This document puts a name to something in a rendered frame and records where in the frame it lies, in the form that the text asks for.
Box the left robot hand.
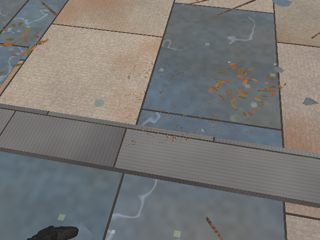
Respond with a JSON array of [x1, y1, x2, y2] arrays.
[[27, 226, 79, 240]]

